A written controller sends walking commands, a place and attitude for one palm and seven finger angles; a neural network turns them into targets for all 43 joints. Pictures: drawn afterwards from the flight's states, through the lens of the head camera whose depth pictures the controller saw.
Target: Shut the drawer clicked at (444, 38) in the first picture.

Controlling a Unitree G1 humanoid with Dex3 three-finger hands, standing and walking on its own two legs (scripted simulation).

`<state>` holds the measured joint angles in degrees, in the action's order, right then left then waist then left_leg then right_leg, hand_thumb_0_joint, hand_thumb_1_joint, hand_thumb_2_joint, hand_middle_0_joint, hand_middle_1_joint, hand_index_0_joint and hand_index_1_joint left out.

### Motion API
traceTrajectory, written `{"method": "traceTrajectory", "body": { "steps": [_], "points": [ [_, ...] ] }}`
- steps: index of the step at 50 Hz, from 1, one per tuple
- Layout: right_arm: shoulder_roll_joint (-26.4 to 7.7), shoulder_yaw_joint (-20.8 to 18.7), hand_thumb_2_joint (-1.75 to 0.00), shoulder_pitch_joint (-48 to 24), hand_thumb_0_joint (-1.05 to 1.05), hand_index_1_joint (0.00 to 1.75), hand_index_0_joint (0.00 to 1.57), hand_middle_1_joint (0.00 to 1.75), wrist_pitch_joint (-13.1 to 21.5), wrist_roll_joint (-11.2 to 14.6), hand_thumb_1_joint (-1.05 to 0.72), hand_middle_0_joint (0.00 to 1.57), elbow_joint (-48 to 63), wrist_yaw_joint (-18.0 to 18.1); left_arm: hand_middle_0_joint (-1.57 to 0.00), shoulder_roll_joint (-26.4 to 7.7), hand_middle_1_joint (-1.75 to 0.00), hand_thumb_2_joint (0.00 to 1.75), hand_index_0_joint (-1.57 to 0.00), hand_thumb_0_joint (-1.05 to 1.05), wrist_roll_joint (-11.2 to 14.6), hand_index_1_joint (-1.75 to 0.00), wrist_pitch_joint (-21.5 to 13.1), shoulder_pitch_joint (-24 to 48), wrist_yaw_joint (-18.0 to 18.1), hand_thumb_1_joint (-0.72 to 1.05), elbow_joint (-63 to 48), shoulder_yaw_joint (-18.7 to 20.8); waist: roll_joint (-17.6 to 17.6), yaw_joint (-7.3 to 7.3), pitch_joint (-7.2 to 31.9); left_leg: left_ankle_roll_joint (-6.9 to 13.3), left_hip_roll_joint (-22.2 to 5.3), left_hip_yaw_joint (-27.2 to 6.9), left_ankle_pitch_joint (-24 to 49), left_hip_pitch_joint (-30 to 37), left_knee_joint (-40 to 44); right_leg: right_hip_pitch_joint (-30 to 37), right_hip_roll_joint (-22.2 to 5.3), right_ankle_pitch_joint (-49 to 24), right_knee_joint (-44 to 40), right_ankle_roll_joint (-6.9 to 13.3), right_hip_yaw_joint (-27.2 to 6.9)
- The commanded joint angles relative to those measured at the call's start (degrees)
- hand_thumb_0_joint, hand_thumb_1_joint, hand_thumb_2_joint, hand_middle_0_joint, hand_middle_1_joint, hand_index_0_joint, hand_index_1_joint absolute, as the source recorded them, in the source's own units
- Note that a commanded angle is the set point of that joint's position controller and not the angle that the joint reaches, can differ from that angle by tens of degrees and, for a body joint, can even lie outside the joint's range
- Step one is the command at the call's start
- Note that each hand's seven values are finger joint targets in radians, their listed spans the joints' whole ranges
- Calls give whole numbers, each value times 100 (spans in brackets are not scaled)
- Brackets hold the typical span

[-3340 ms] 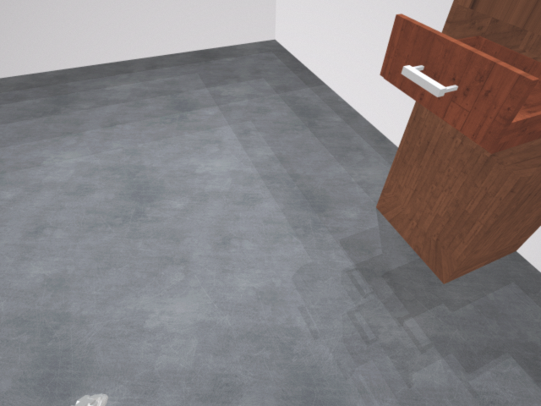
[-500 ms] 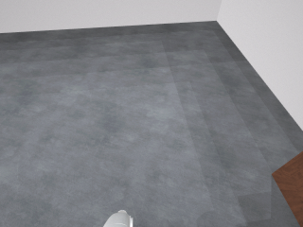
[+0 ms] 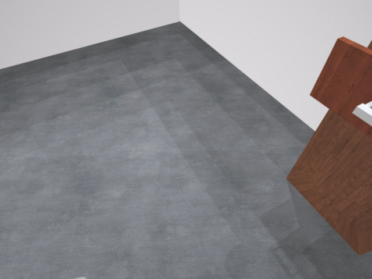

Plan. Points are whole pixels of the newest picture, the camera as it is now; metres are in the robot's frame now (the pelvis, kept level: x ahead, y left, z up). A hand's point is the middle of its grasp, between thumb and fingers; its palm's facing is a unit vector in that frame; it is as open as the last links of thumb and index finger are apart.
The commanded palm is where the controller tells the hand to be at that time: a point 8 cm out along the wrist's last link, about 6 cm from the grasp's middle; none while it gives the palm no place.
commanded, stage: turn to face it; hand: left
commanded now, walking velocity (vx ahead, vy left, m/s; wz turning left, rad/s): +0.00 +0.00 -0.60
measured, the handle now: out of the picture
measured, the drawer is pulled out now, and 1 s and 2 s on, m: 0.24 0.24 0.24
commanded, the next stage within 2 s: take the last steps up to it in 1.66 s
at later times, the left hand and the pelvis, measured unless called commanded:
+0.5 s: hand out of the picture +0.12 +0.17 -0.15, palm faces -0.21 -0.96 -0.21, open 7.4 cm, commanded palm none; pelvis +0.00 +0.00 +0.01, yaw -16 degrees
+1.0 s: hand (133, 267) +0.17 +0.15 -0.15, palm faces -0.54 -0.81 -0.23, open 7.4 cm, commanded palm none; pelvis -0.02 +0.03 +0.01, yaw -36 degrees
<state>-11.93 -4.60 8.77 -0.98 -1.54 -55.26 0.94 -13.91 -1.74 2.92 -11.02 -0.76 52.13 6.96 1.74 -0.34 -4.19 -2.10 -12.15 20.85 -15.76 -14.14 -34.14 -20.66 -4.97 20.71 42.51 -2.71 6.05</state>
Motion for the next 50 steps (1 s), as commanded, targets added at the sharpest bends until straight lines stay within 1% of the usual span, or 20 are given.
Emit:
{"method": "traceTrajectory", "body": {
  "steps": [1,2,3,4,6,8,13,19,24,26,27,28,29,30,31,32,34,41,47,50],
  "points": [
    [-275,-71,-90,10,0,30,20,30,-3,18,-90,20,765,-104,-20,-1326,-30,90,-20,0,-76,-30,-270,-995,114,90,-205,131,-2506,-474,595,-264,323,-549,-2040,-2070,-2482,1626,-1667,-2766,-2450,880,-2892],
    [-437,-31,-90,-269,0,30,20,30,-65,43,-90,20,953,-47,-20,-1535,-30,90,-20,0,36,-30,-227,-1189,181,90,-189,153,-2170,-595,701,-191,455,-1560,-2187,-2131,-3165,1325,-1963,-3368,-2485,1356,-3051],
    [-460,-58,-90,-252,0,30,20,30,-107,59,-90,20,923,-39,-20,-1345,-30,90,-20,0,44,-30,-211,-970,220,90,-222,135,-1636,-448,552,-143,338,-1819,-1721,-2132,-3442,1119,-1758,-2825,-2465,1393,-2636],
    [-435,-60,-90,-309,0,30,20,30,-91,66,-90,20,863,-37,-20,-1227,-30,90,-20,0,44,-30,-222,-535,229,90,-319,123,-1743,-318,518,-160,359,-1922,-1407,-2291,-3579,1092,-1471,-2494,-2428,1339,-2639],
    [-604,-86,-90,-79,0,30,20,30,-99,20,-90,20,708,-39,-20,-929,-30,90,-20,0,74,-30,-232,-31,193,90,-500,-16,-1296,-46,554,-260,401,-2013,-619,-2056,-3531,973,-988,-2487,-2322,1104,-2004],
    [-612,-70,-90,223,0,30,20,30,-102,25,-90,20,546,-39,-20,-876,-30,90,-20,0,85,-30,-265,82,187,90,-538,-35,-990,67,811,-330,474,-1958,-292,-1849,-3277,1170,-758,-2753,-2216,1016,-1691],
    [-645,-34,-90,-22,0,30,20,30,-104,36,-90,20,614,13,-20,-940,-30,90,-20,0,90,-30,-267,-307,155,90,-369,-43,-699,-127,755,-407,625,-2042,-425,-1878,-2720,1415,-820,-2782,-2260,1178,-2181],
    [-640,-4,-90,-233,0,30,20,30,-70,74,-90,20,739,53,-20,-1020,-30,90,-20,0,52,-30,-201,-311,141,90,-319,0,-831,-216,753,-330,799,-2095,-816,-1515,-1795,1358,-787,-2392,-2307,1376,-2841],
    [-599,1,-90,25,0,30,20,30,-17,147,-90,20,750,99,-20,-1054,-30,90,-20,0,34,-30,-120,3,137,90,-410,34,-932,-93,802,-132,1035,-2138,-941,-618,-669,834,-650,-2233,-2259,1308,-3266],
    [-597,0,-90,477,0,30,20,30,32,161,-90,20,633,135,-20,-1012,-30,90,-20,0,68,-30,-76,235,121,90,-451,21,-943,122,917,-45,1142,-2057,-340,236,460,444,-348,-2037,-2009,998,-3174],
    [-716,-17,-90,803,0,30,20,30,85,156,-90,20,553,169,-20,-895,-30,90,-20,0,106,-30,-60,352,106,90,-508,-5,-753,298,1048,50,916,-2142,52,1048,1170,-80,-32,-1572,-1673,717,-2883],
    [-1149,-79,-90,845,0,30,20,30,125,114,-90,20,585,186,-20,-555,-30,90,-20,0,161,-30,-46,281,72,90,-591,-65,523,326,1091,332,-173,-3299,-310,1629,1951,-977,699,-461,-742,369,-2143],
    [-1525,-147,-90,568,0,30,20,30,91,70,-90,20,769,166,-20,-447,-30,90,-20,0,128,-30,-46,299,22,90,-686,-79,1656,241,655,743,-1389,-4325,-12,1261,2302,-1670,1053,1103,647,66,-1148],
    [-1454,-92,-90,307,0,30,20,30,67,38,-90,20,881,157,-20,-676,-30,90,-20,0,38,-30,-21,366,1,90,-638,-9,1057,216,355,1031,-1562,-4184,125,449,2265,-1456,702,1009,1596,-10,-1181],
    [-1006,12,-90,-132,0,30,20,30,88,41,-90,20,918,169,-20,-760,-30,90,-20,0,-22,-30,45,73,-8,90,-432,58,992,-62,229,835,-1037,-3519,149,56,2269,-1274,624,493,2075,-98,-1261],
    [-914,52,-90,-398,0,30,20,30,98,39,-90,20,1019,181,-20,-753,-30,90,-20,0,-19,-30,79,-52,-65,90,-326,104,832,-192,123,738,-706,-2969,248,-126,2169,-1143,620,242,2535,-109,-1116],
    [-854,80,-90,-350,0,30,20,30,137,35,-90,20,1040,181,-20,-596,-30,90,-20,0,-2,-30,90,-194,-125,90,-271,62,669,-218,205,666,-386,-2320,916,159,1938,-1273,552,-38,2862,-163,-908],
    [-920,-43,-90,835,0,30,20,30,162,43,-90,20,591,150,-20,-377,-30,90,-20,0,62,-30,87,419,-108,90,-440,-93,631,261,374,990,-704,-2060,2640,1443,1484,-1403,257,314,1809,-273,-541],
    [-1066,-139,-90,758,0,30,20,30,113,14,-90,20,484,79,-20,-289,-30,90,-20,0,72,-30,70,540,-112,90,-488,-155,1011,285,432,982,-944,-1531,2412,1161,1332,-631,165,500,595,-132,-192],
    [-1151,-181,-90,729,0,30,20,30,97,-2,-90,20,437,37,-20,-270,-30,90,-20,0,77,-30,-6,478,-93,90,-497,-164,1077,237,518,818,-999,-1373,2468,987,960,-81,290,369,-279,33,-70]
  ]
}}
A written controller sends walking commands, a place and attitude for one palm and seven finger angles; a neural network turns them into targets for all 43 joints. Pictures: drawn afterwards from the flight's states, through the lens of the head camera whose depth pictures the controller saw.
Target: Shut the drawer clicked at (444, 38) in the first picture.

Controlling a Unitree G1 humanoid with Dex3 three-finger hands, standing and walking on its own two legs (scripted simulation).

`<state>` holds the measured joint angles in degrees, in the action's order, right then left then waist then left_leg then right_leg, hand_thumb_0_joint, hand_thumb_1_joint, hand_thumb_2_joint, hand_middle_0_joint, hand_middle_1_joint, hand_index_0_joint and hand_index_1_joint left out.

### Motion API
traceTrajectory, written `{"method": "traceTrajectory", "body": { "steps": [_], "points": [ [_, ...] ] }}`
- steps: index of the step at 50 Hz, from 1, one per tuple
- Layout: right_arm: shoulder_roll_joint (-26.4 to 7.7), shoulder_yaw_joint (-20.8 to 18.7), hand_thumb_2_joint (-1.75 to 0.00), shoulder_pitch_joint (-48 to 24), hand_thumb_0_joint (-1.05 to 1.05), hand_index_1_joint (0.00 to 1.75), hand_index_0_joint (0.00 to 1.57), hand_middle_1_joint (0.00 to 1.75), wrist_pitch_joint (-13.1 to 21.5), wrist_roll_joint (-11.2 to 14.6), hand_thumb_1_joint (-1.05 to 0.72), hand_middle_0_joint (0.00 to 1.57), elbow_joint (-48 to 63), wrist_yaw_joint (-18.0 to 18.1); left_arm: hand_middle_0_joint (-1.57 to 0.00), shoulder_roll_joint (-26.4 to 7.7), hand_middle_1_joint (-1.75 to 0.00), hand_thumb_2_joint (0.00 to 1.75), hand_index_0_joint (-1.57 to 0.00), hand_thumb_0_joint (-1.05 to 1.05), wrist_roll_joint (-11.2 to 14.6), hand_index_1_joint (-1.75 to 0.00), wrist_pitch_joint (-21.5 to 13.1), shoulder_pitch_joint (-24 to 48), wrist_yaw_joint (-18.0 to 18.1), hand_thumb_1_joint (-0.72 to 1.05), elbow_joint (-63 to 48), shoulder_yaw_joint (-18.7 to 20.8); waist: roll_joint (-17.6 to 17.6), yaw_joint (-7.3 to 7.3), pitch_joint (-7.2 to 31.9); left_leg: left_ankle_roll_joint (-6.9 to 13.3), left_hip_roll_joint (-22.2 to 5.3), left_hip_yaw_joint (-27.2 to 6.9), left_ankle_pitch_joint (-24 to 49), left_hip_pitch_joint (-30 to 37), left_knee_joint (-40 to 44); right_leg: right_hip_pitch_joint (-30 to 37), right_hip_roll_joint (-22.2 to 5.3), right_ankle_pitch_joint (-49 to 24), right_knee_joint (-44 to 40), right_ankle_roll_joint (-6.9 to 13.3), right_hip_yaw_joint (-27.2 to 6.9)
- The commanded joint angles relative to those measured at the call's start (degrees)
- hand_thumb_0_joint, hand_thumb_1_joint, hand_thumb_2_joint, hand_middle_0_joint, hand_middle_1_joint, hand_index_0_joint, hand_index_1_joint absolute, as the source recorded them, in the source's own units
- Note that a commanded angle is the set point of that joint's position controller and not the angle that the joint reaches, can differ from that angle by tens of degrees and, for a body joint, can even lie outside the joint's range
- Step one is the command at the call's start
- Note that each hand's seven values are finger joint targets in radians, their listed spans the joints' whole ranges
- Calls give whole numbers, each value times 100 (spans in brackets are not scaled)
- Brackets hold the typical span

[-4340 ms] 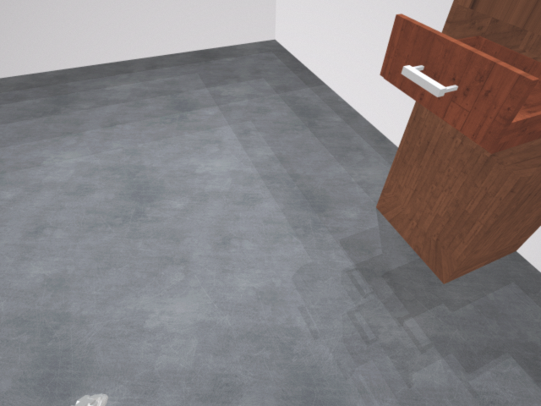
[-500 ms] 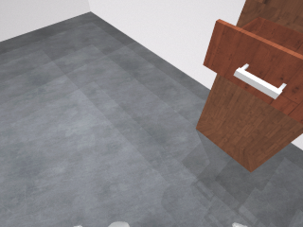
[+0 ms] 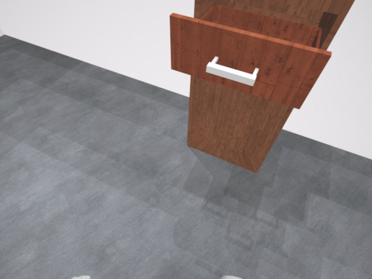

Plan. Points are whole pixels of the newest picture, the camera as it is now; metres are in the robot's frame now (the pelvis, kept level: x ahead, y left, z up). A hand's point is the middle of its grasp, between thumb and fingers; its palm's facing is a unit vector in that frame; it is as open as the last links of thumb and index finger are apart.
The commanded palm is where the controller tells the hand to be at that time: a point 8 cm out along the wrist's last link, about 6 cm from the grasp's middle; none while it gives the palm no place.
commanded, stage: turn to face it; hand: left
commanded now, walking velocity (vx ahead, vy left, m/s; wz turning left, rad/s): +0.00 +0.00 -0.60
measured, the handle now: (232, 69) +0.64 -0.10 +0.09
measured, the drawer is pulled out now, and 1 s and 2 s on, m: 0.24 0.24 0.24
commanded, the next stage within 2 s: take the last steps up to it in 0.66 s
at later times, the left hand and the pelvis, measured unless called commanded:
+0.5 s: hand out of the picture +0.12 +0.15 -0.15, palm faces -0.19 -0.95 -0.25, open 7.4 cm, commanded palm none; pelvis +0.00 -0.03 +0.00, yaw -14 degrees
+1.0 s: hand out of the picture +0.14 +0.12 -0.16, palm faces -0.41 -0.89 -0.21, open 7.4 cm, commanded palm none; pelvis +0.00 -0.03 +0.00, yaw -25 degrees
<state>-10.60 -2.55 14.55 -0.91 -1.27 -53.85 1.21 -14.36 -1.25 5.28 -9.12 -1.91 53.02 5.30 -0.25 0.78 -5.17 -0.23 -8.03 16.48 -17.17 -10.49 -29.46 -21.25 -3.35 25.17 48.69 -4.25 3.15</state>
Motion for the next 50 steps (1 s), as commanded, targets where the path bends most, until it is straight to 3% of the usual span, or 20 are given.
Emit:
{"method": "traceTrajectory", "body": {
  "steps": [1,2,3,4,5,6,11,21,25,27,28,29,30,31,33,36,39,44,48,50],
  "points": [
    [-1289,-393,-90,117,0,30,20,30,87,-14,-90,20,290,0,-20,-274,-30,90,-20,0,27,-30,-287,90,34,90,-547,17,1137,11,759,440,-1348,-730,2522,503,123,439,161,-557,-1534,257,248],
    [-1258,-382,-90,101,0,30,20,30,73,23,-90,20,307,-26,-20,-452,-30,90,-20,0,17,-30,-360,-266,57,90,-443,51,736,-195,966,118,-1173,-399,2194,125,-665,1264,120,-1429,-2370,352,218],
    [-922,-303,-90,229,0,30,20,30,42,79,-90,20,427,-78,-20,-1115,-30,90,-20,0,-43,-30,-462,-671,140,90,-325,144,-742,-379,1246,-266,-706,-206,558,-1307,-1885,2533,-993,-2528,-2927,784,-1232],
    [-595,-174,-90,-321,0,30,20,30,7,39,-90,20,754,-82,-20,-1605,-30,90,-20,0,14,-30,-454,-992,234,90,-246,258,-1761,-586,1035,-487,37,-563,-1958,-2467,-3137,2405,-2078,-4702,-2862,1379,-2791],
    [-753,-186,-90,-422,0,30,20,30,-55,63,-90,20,783,-4,-20,-1522,-30,90,-20,0,66,-30,-432,-1055,289,90,-250,242,-1260,-574,1094,-401,-19,-1339,-1880,-2461,-3624,2189,-2076,-4671,-2773,1708,-2433],
    [-724,-194,-90,-504,0,30,20,30,-78,66,-90,20,723,0,-20,-1292,-30,90,-20,0,60,-30,-444,-764,322,90,-295,227,-1177,-460,859,-386,-100,-1521,-1497,-2626,-3705,1946,-1708,-4151,-2875,1611,-2157],
    [-774,-233,-90,-125,0,30,20,30,-147,7,-90,20,364,-19,-20,-902,-30,90,-20,0,61,-30,-482,24,286,90,-526,64,-660,-12,664,-578,52,-1497,-376,-2118,-3540,1256,-920,-3641,-2861,1311,-1480],
    [-783,-199,-90,-640,0,30,20,30,-88,44,-90,20,541,-1,-20,-935,-30,90,-20,0,8,-30,-445,-344,258,90,-418,100,-820,-241,651,-487,398,-1568,-536,-1819,-2235,1294,-817,-2694,-2986,1538,-2325],
    [-693,-158,-90,-373,0,30,20,30,-16,105,-90,20,489,44,-20,-967,-30,90,-20,0,-15,-30,-409,-160,297,90,-446,123,-816,-109,794,-337,538,-1564,-622,-984,-1033,1087,-830,-3156,-2735,1525,-2534],
    [-675,-139,-90,64,0,30,20,30,42,121,-90,20,328,82,-20,-901,-30,90,-20,0,44,-30,-385,-16,291,90,-429,105,-724,98,902,-274,633,-1463,304,-50,209,716,-544,-3029,-2408,1204,-2406],
    [-805,-152,-90,259,0,30,20,30,85,124,-90,20,247,102,-20,-716,-30,90,-20,0,75,-30,-370,-25,283,90,-444,66,-311,168,948,-200,342,-1647,665,611,768,273,-213,-2530,-2049,961,-2102],
    [-1235,-209,-90,250,0,30,20,30,129,54,-90,20,311,108,-20,-395,-30,90,-20,0,123,-30,-341,-218,252,90,-500,17,1043,127,957,178,-796,-2904,908,1036,1306,-620,487,-1024,-1171,626,-1478],
    [-1510,-238,-90,88,0,30,20,30,82,24,-90,20,434,99,-20,-318,-30,90,-20,0,85,-30,-340,-281,235,90,-516,-3,1868,42,673,689,-1717,-3651,1356,624,1573,-1025,738,714,-15,359,-732],
    [-1421,-196,-90,-109,0,30,20,30,46,-26,-90,20,551,81,-20,-490,-30,90,-20,0,32,-30,-306,-257,230,90,-453,43,1261,26,475,959,-1777,-3506,895,-171,1599,-702,492,667,773,328,-860],
    [-977,-57,-90,-519,0,30,20,30,103,-4,-90,20,534,153,-20,-534,-30,90,-20,0,-43,-30,-233,-465,192,90,-213,117,1217,-236,259,647,-1120,-2763,1151,-368,1630,-774,429,92,1410,237,-838],
    [-911,-56,-90,-352,0,30,20,30,141,-1,-90,20,454,148,-20,-371,-30,90,-20,0,-12,-30,-255,-569,143,90,-75,38,875,-195,550,678,-696,-1884,2278,311,1278,-933,361,-282,1584,140,-589],
    [-872,-74,-90,157,0,30,20,30,179,4,-90,20,214,144,-20,-194,-30,90,-20,0,23,-30,-279,-397,147,90,-50,-51,907,5,760,779,-769,-1800,3129,864,1078,-859,270,-197,1015,92,-407],
    [-1009,-194,-90,713,0,30,20,30,195,-70,-90,20,-138,77,-20,-113,-30,90,-20,0,-25,-30,-321,255,35,90,-160,-113,1000,358,315,926,-1167,-2248,180,729,1691,-849,49,105,-28,229,-124],
    [-1126,-247,-90,575,0,30,20,30,203,-91,-90,20,-264,21,-20,-29,-30,90,-20,0,-18,-30,-415,125,-25,90,-43,-139,1045,231,182,795,-1109,-2180,-807,109,1711,36,153,143,-1197,380,158],
    [-1050,-220,-90,443,0,30,20,30,192,-64,-90,20,-331,5,-20,15,-30,90,-20,0,-10,-30,-503,-535,-11,90,239,-123,768,-100,436,521,-857,-1773,-909,-285,1083,1149,312,-662,-2323,436,375]
  ]
}}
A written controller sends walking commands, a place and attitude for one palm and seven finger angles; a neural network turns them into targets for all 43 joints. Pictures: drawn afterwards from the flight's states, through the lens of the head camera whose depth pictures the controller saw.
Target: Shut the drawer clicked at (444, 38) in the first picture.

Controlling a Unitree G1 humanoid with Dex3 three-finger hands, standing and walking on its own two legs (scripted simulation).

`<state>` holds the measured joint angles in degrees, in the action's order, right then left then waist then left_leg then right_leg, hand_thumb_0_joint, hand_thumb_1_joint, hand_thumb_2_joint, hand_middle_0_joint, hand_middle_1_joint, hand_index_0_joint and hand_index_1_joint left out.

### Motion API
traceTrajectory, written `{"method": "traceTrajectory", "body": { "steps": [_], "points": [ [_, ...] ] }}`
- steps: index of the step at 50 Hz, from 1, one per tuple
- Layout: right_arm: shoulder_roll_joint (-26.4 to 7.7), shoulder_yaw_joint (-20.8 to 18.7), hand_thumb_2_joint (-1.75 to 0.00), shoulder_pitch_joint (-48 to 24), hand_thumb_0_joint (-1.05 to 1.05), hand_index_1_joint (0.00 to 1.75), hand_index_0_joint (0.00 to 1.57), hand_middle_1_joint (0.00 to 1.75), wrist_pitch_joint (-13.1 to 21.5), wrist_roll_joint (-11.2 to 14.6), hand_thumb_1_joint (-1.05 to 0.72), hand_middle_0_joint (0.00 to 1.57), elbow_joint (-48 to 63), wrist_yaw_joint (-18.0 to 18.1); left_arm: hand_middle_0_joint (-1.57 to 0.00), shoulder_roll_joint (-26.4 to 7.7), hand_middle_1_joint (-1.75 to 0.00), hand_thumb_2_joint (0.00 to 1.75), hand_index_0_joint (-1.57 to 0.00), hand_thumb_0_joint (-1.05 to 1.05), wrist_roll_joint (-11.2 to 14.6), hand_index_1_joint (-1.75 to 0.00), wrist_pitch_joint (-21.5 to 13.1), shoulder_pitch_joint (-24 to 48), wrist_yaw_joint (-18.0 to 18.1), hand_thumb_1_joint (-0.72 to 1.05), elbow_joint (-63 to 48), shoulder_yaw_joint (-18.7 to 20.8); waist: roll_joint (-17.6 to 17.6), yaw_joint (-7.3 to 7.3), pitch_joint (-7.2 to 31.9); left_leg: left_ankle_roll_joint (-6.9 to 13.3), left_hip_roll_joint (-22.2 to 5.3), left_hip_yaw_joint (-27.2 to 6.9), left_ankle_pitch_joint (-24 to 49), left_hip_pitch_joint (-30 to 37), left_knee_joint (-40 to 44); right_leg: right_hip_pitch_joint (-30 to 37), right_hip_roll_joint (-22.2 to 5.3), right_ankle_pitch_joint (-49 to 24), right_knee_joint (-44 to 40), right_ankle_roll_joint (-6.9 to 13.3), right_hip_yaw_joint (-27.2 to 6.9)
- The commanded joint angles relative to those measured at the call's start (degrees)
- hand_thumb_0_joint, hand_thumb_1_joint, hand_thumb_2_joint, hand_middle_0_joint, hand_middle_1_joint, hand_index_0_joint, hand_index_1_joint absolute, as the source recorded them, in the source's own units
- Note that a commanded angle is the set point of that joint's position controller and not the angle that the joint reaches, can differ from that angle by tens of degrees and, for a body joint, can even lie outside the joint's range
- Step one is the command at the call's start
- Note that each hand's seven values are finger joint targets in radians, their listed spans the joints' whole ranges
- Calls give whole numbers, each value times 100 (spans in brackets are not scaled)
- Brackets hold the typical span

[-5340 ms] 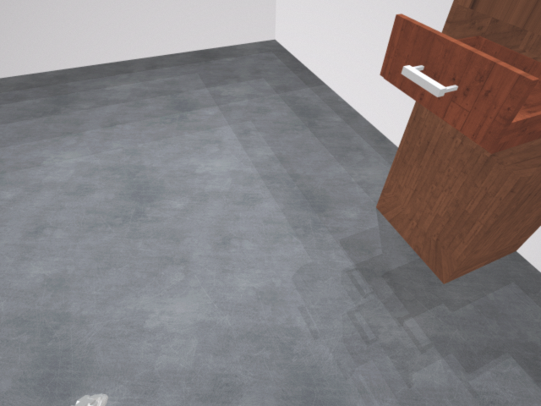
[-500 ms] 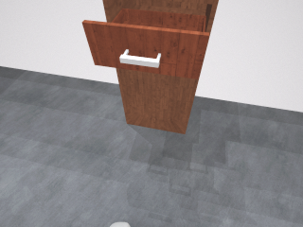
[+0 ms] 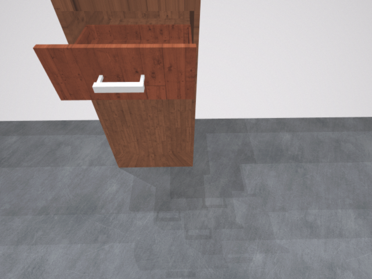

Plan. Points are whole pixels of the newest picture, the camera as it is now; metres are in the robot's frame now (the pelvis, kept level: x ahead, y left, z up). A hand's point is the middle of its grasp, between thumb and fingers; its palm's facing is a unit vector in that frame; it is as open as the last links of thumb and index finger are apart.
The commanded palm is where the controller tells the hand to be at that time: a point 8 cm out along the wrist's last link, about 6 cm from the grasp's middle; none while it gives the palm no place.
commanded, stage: take the last steps up to it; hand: left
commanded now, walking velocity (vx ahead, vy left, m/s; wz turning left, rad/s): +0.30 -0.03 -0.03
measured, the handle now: (120, 82) +0.61 +0.21 +0.08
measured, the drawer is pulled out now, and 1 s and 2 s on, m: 0.24 0.24 0.24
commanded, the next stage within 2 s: come to a stop and stand still in 0.60 s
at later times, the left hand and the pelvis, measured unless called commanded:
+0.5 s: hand out of the picture +0.03 +0.10 -0.17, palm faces +0.10 -0.98 -0.16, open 7.4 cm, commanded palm none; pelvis +0.16 -0.04 -0.01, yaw +0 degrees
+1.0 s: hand (141, 202) +0.36 +0.15 -0.17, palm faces +0.04 -0.97 -0.24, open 7.3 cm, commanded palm none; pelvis +0.29 -0.05 +0.00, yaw +1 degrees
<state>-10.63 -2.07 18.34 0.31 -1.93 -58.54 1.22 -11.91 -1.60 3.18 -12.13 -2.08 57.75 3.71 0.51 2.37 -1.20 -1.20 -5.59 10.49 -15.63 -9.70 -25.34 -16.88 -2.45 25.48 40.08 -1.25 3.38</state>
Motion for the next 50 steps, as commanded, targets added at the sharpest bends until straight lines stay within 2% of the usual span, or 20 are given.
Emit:
{"method": "traceTrajectory", "body": {
  "steps": [1,2,3,4,5,8,11,21,25,26,27,28,29,32,35,37,39,44,48,50],
  "points": [
    [-869,-238,-90,13,0,30,20,30,78,33,-90,20,110,-20,-20,-371,-30,90,-20,0,15,-30,-357,-676,53,90,-36,65,137,-460,127,390,-768,-794,-1165,-931,-23,1554,77,-888,-1931,227,114],
    [-444,-123,-90,-14,0,30,20,30,99,113,-90,20,214,-54,-20,-852,-30,90,-20,0,-24,-30,-443,-1202,145,90,156,145,-1269,-671,300,74,-207,-43,-1580,-2253,-1497,2623,-1145,59,-2636,615,-1444],
    [-442,-75,-90,-617,0,30,20,30,75,56,-90,20,510,-106,-20,-1273,-30,90,-20,0,56,-30,-444,-1590,227,90,260,193,-1920,-921,-93,-30,75,-234,-2052,-3129,-2674,2322,-2066,377,-3215,1135,-2928],
    [-577,-140,-90,-789,0,30,20,30,60,18,-90,20,546,-121,-20,-1143,-30,90,-20,0,75,-30,-426,-1487,279,90,231,173,-1117,-855,-351,42,-65,-737,-1696,-3266,-3187,1895,-2119,810,-3312,1325,-2752],
    [-566,-158,-90,-752,0,30,20,30,60,13,-90,20,409,-138,-20,-959,-30,90,-20,0,79,-30,-494,-1194,296,90,222,162,-1390,-705,-597,81,-187,-841,-1140,-3288,-3427,1610,-1834,689,-3352,1207,-2527],
    [-400,-191,-90,-354,0,30,20,30,60,-9,-90,20,58,-180,-20,-363,-30,90,-20,0,79,-30,-624,-880,306,90,226,-30,-544,-315,-844,-37,-267,-771,-231,-2962,-3626,1291,-1373,-1277,-3140,1013,-1338],
    [-239,-171,-90,-158,0,30,20,30,25,13,-90,20,-44,-186,-20,-257,-30,90,-20,0,90,-30,-747,-1107,307,90,340,-107,-538,-194,-658,-155,-179,-621,182,-2886,-3565,1515,-1139,-3440,-2896,887,-621],
    [-125,-74,-90,-1387,0,30,20,30,113,107,-90,20,352,-271,-20,-225,-30,90,-20,0,38,-30,-796,-1824,451,90,770,-180,-709,-384,-860,119,137,-275,632,-2768,-2033,2082,-1094,-5462,-2655,920,-406],
    [-232,-90,-90,-509,0,30,20,30,219,79,-90,20,113,-160,-20,-482,-30,90,-20,0,31,-30,-801,-1699,472,90,817,-111,-767,64,-261,450,705,-17,508,-1087,-1111,2101,-1054,-7269,-1170,734,-116],
    [-378,-140,-90,200,0,30,20,30,241,52,-90,20,-113,-121,-20,-483,-30,90,-20,0,59,-30,-796,-1632,474,90,810,-109,-661,367,162,524,716,-168,984,-183,-617,1845,-922,-6924,-160,582,-19],
    [-743,-215,-90,923,0,30,20,30,266,-16,-90,20,-256,-64,-20,-379,-30,90,-20,0,130,-30,-783,-1723,448,90,770,-106,-236,608,749,800,43,-839,2191,1193,-592,871,-521,-5178,1130,396,209],
    [-1286,-331,-90,1250,0,30,20,30,270,-35,-90,20,-310,-14,-20,25,-30,90,-20,0,234,-30,-749,-2110,409,90,692,-182,1133,456,1423,1552,-1705,-2995,3529,2493,-389,-696,305,-346,3063,233,251],
    [-1314,-302,-90,1138,0,30,20,30,207,109,-90,20,-280,4,-20,-14,-30,90,-20,0,208,-30,-729,-1844,428,90,539,-178,800,355,1421,1911,-2064,-3610,3399,1956,336,-915,351,880,3970,334,-298],
    [-452,-93,-90,-56,0,30,20,30,303,122,-90,20,-13,28,-20,123,-30,90,-20,0,55,-30,-596,-1161,337,90,424,-119,100,-98,-350,1381,-1415,-2490,1308,-345,1188,-1219,-328,-298,3675,223,-472],
    [-233,-22,-90,-302,0,30,20,30,376,122,-90,20,-30,18,-20,331,-30,90,-20,0,-7,-30,-411,-1553,299,90,495,-112,363,-471,-211,1069,-889,-1404,1595,-1028,1283,-594,-407,-561,2792,100,-263],
    [-173,-20,-90,-368,0,30,20,30,361,119,-90,20,47,41,-20,414,-30,90,-20,0,13,-30,-305,-1532,368,90,477,-130,184,-515,-78,1045,-801,-1150,2747,-1003,1171,-428,-391,-781,2154,-10,-281],
    [-251,27,-90,-371,0,30,20,30,341,128,-90,20,37,79,-20,386,-30,90,-20,0,37,-30,-249,-1361,427,90,405,-166,55,-535,46,998,-821,-1097,3760,-803,989,-290,-336,-921,1521,-86,-302],
    [-463,-108,-90,-331,0,30,20,30,119,113,-90,20,-26,119,-20,-5,-30,90,-20,0,34,-30,-125,-632,487,90,86,-120,814,-316,-136,1045,-947,-1205,4335,-311,566,-300,-155,-742,525,-85,-130],
    [-665,-249,-90,-221,0,30,20,30,-48,61,-90,20,-30,115,-20,-210,-30,90,-20,0,45,-30,-141,-294,479,90,-150,-39,864,-251,-105,1051,-1080,-1462,4419,-13,169,-196,-39,-567,-12,24,-132],
    [-698,-280,-90,-274,0,30,20,30,-98,75,-90,20,-10,87,-20,-257,-30,90,-20,0,47,-30,-204,-408,467,90,-155,-14,697,-370,53,781,-833,-1325,3746,-34,-224,252,-91,-1438,-974,20,-116]
  ]
}}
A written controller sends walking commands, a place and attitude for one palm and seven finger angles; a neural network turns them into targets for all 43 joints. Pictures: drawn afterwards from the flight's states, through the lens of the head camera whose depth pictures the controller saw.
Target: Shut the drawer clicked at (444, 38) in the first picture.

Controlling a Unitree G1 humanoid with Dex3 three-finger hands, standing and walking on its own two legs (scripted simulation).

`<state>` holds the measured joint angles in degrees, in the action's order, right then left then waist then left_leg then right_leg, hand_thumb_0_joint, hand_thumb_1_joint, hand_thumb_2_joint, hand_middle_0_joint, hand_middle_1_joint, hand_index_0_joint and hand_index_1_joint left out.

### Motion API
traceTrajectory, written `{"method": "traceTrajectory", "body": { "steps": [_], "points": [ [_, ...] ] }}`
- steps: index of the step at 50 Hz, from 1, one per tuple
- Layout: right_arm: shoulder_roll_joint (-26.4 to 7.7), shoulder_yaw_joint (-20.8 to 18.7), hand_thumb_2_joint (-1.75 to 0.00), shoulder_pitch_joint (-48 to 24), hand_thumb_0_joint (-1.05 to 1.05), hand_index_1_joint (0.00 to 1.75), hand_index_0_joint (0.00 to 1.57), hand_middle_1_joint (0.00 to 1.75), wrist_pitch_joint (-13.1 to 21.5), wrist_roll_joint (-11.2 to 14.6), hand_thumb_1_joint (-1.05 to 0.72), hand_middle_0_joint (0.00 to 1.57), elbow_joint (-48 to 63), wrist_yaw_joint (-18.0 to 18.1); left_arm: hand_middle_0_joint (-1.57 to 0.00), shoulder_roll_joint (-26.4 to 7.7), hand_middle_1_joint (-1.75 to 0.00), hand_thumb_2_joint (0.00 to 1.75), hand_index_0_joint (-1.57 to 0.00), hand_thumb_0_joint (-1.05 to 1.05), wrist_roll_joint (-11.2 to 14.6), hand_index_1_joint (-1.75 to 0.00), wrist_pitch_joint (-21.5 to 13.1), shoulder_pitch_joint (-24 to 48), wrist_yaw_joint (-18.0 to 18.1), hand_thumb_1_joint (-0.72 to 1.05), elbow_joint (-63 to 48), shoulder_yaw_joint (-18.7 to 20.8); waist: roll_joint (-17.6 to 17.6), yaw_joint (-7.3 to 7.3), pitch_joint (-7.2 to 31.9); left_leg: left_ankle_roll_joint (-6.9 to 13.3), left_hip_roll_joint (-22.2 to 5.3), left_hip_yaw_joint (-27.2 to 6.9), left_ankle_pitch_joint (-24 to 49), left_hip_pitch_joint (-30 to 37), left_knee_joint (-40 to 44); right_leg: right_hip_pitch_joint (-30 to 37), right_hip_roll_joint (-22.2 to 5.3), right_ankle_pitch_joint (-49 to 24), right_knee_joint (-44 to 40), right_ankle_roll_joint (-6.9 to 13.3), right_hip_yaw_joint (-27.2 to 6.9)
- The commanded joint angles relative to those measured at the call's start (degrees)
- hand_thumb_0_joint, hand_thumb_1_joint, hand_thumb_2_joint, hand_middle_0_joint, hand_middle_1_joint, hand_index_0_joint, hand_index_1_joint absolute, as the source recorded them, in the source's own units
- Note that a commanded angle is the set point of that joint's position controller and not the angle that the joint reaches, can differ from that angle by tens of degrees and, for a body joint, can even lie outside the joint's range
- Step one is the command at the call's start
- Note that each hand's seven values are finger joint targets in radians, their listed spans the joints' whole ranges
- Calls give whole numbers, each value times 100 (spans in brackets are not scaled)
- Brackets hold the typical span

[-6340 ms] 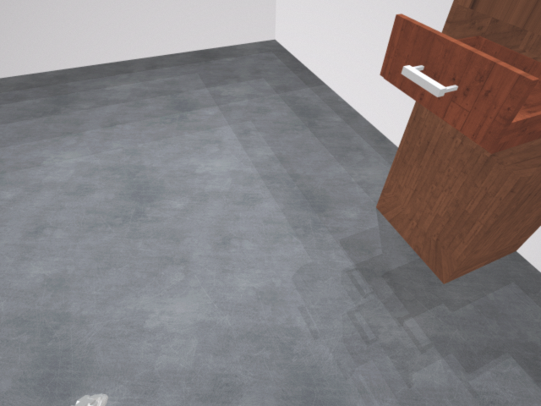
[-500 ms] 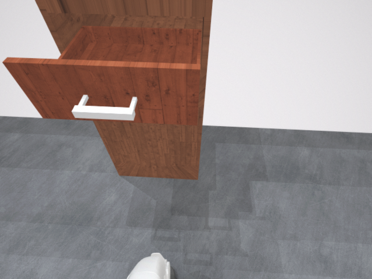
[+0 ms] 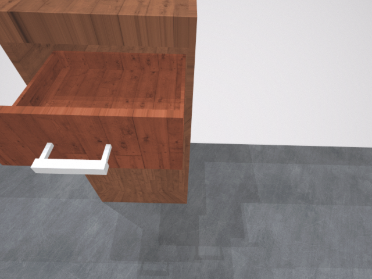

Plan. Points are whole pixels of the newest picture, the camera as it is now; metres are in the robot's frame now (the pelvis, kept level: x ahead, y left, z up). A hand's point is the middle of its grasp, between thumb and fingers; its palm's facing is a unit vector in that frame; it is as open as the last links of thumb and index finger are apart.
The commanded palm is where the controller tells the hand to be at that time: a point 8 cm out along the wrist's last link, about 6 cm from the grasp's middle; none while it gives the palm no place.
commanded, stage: come to a stop and stand still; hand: left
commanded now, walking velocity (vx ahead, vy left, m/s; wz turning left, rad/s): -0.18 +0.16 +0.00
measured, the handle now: (74, 157) +0.33 +0.25 +0.09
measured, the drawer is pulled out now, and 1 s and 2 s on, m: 0.24 0.24 0.24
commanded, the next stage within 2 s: look again from close up in 1.34 s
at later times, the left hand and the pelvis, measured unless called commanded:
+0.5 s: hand out of the picture -0.04 +0.21 -0.17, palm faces +0.11 -0.96 -0.26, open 7.4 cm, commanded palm none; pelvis -0.05 +0.01 +0.00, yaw +2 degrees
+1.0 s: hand out of the picture -0.01 +0.17 -0.17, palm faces +0.00 -0.97 -0.22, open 7.4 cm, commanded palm none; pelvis -0.05 -0.01 +0.00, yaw +1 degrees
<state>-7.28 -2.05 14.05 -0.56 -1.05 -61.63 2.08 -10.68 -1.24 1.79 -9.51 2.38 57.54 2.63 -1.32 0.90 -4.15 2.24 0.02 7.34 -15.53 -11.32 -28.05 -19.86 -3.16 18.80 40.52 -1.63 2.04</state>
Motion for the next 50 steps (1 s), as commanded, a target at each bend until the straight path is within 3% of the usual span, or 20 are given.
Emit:
{"method": "traceTrajectory", "body": {
  "steps": [1,2,3,4,8,12,20,23,25,26,28,29,33,41,45,46,47,48,49,50],
  "points": [
    [-938,-293,-90,230,0,30,20,30,-29,15,-90,20,328,-23,-20,-545,-30,90,-20,0,-4,-30,-139,-774,20,90,-122,112,397,-251,581,132,-1041,-747,2766,33,-453,944,-321,-2240,-1624,84,-247],
    [-650,-288,-90,412,0,30,20,30,-41,63,-90,20,403,-50,-20,-984,-30,90,-20,0,-58,-30,-200,-792,57,90,-125,177,-773,-157,867,-261,-360,-207,647,-742,-1355,1565,-1435,-4502,-1638,508,-1461],
    [-613,-279,-90,326,0,30,20,30,-102,61,-90,20,539,-44,-20,-1236,-30,90,-20,0,-25,-30,-200,-924,57,90,-130,222,-1165,-290,911,-417,114,-256,-2032,-1160,-2340,1636,-2324,-6622,-1621,1231,-1897],
    [-640,-303,-90,211,0,30,20,30,-203,46,-90,20,513,-2,-20,-1146,-30,90,-20,0,-17,-30,-182,-927,88,90,-123,219,-686,-324,990,-401,73,-810,-2162,-1228,-3208,1564,-2386,-6676,-1593,1493,-1635],
    [-759,-336,-90,54,0,30,20,30,-357,5,-90,20,507,-87,-20,-945,-30,90,-20,0,12,-30,-181,-386,158,90,-252,219,-412,-147,798,-542,-16,-1110,-1152,-1849,-4364,1529,-1730,-5563,-1549,1135,-978],
    [-832,-323,-90,-115,0,30,20,30,-416,-15,-90,20,604,-163,-20,-930,-30,90,-20,0,-2,-30,-219,-569,154,90,-232,217,-847,-269,802,-699,-70,-1067,-676,-1947,-4228,1606,-1585,-4475,-1776,1008,-915],
    [-717,-182,-90,-341,0,30,20,30,-186,55,-90,20,692,-228,-20,-1081,-30,90,-20,0,-125,-30,-151,-617,3,90,-249,239,-1340,-390,552,-550,-90,-470,-983,-757,-1546,893,-1222,-987,-2448,955,-1081],
    [-639,-122,-90,265,0,30,20,30,-68,67,-90,20,430,-190,-20,-1045,-30,90,-20,0,-60,-30,-121,-384,-34,90,-164,204,-1326,-71,545,-451,-43,-276,-276,404,63,280,-877,161,-2379,660,-872],
    [-1015,-151,-90,655,0,30,20,30,67,25,-90,20,255,-137,-20,-667,-30,90,-20,0,55,-30,-75,-409,-60,90,-149,96,213,86,487,-333,-643,-1027,-365,1060,1191,-543,-344,823,-1463,230,-476],
    [-1400,-204,-90,453,0,30,20,30,92,-44,-90,20,347,-114,-20,-312,-30,90,-20,0,100,-30,-56,-539,-81,90,-163,25,1578,56,158,-33,-1696,-2374,-1602,237,1936,-743,80,737,-580,3,-36],
    [-1449,-133,-90,-279,0,30,20,30,32,-96,-90,20,580,-113,-20,-321,-30,90,-20,0,4,-30,-27,-536,-116,90,-112,58,1463,-169,-568,440,-2155,-2852,-3013,-1545,2648,-155,4,505,333,26,-223],
    [-1276,-122,-90,-337,0,30,20,30,65,-88,-90,20,538,-74,-20,-400,-30,90,-20,0,-69,-30,22,-527,-126,90,39,101,1723,-145,-716,245,-1799,-2555,-2694,-1527,2719,-259,90,380,696,-9,-290],
    [-1033,-99,-90,166,0,30,20,30,152,-24,-90,20,368,52,-20,-443,-30,90,-20,0,-61,-30,-28,-932,-258,90,266,158,969,-149,-543,227,-1484,-1667,-687,-81,2094,-1210,165,-203,1672,-70,-343],
    [-1129,-182,-90,892,0,30,20,30,166,-77,-90,20,72,136,-20,-259,-30,90,-20,0,34,-30,-52,-343,-263,90,-21,65,1262,173,236,611,-1732,-1366,3093,965,1026,-658,33,563,293,-88,-110],
    [-1103,-196,-90,612,0,30,20,30,131,-9,-90,20,-20,88,-20,-232,-30,90,-20,0,69,-30,-186,-1046,-225,90,322,57,1115,-182,549,170,-1294,-1103,2262,203,346,1094,175,-980,-1798,6,170],
    [-876,-159,-90,756,0,30,20,30,140,48,-90,20,-50,51,-20,-449,-30,90,-20,0,43,-30,-250,-1238,-181,90,438,64,492,-195,717,-126,-952,-814,1376,-305,-28,1856,-211,-1701,-2162,54,-229],
    [-478,-48,-90,774,0,30,20,30,120,98,-90,20,12,19,-20,-847,-30,90,-20,0,23,-30,-301,-1295,-112,90,518,100,-709,-158,771,-410,-498,-359,-425,-1032,-419,2226,-1187,-2383,-2286,358,-1223],
    [-376,-17,-90,620,0,30,20,30,50,73,-90,20,107,6,-20,-959,-30,90,-20,0,48,-30,-293,-1168,-89,90,488,91,-1081,-210,665,-434,-440,-385,-1455,-911,-873,1684,-1665,-2365,-2536,712,-1377],
    [-348,-37,-90,562,0,30,20,30,18,59,-90,20,89,4,-20,-863,-30,90,-20,0,20,-30,-259,-973,-84,90,441,55,-795,-185,427,-394,-448,-500,-1548,-864,-1239,1336,-1595,-2312,-2499,907,-1158],
    [-365,-38,-90,560,0,30,20,30,-30,24,-90,20,13,20,-20,-764,-30,90,-20,0,23,-30,-295,-859,-59,90,458,77,-1338,-176,337,-375,-525,-603,-1493,-943,-1453,1233,-1355,-2636,-2468,913,-1158]
  ]
}}
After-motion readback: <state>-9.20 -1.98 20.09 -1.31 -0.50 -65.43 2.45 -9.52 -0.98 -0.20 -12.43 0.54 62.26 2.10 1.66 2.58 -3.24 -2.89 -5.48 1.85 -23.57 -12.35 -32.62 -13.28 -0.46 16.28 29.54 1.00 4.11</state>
